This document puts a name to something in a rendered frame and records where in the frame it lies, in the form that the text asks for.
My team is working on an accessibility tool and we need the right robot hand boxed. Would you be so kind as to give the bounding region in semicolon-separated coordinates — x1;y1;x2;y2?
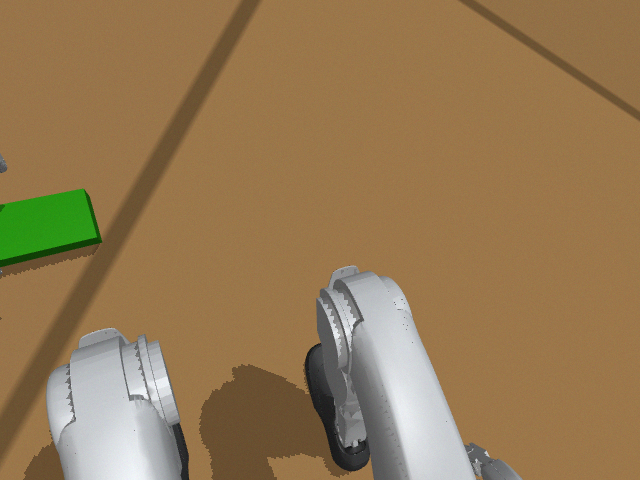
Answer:
464;443;523;480

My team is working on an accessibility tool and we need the right robot foot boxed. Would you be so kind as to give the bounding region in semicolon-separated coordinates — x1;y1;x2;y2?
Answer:
305;343;370;471

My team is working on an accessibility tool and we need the left robot foot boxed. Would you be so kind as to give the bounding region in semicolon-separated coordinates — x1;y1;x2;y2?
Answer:
172;423;189;480

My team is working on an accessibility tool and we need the small box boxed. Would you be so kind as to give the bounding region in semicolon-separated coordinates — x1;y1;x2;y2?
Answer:
0;188;102;267

